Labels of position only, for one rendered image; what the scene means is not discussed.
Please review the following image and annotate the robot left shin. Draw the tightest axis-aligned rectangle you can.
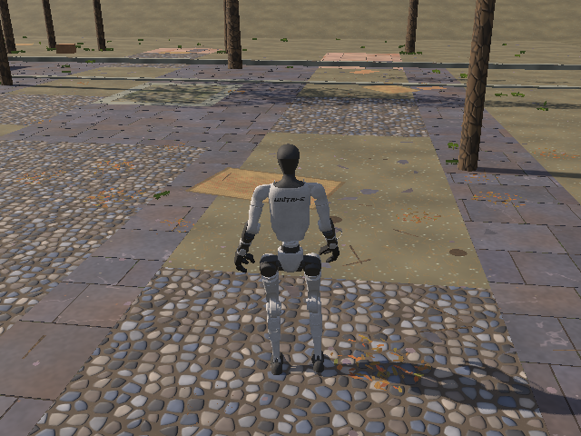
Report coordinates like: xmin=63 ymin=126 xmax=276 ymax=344
xmin=266 ymin=302 xmax=281 ymax=362

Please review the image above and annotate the robot left hand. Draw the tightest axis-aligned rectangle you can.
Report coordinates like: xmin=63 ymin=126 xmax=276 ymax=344
xmin=234 ymin=251 xmax=255 ymax=273

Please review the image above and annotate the right robot forearm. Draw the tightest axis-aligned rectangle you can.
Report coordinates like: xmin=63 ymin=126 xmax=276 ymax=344
xmin=322 ymin=218 xmax=338 ymax=249

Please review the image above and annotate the left robot upper arm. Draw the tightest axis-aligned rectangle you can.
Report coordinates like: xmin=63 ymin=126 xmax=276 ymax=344
xmin=246 ymin=184 xmax=271 ymax=234

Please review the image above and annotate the right robot upper arm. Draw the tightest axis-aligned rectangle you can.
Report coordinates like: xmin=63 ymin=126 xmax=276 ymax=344
xmin=308 ymin=183 xmax=332 ymax=232

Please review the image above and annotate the left robot forearm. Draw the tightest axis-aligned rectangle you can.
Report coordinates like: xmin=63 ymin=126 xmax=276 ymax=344
xmin=237 ymin=221 xmax=255 ymax=256

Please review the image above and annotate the robot right hand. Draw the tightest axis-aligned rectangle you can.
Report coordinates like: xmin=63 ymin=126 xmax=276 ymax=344
xmin=319 ymin=245 xmax=340 ymax=263

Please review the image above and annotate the right robot thigh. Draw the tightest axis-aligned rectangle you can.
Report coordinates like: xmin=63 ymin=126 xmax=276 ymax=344
xmin=302 ymin=253 xmax=321 ymax=313

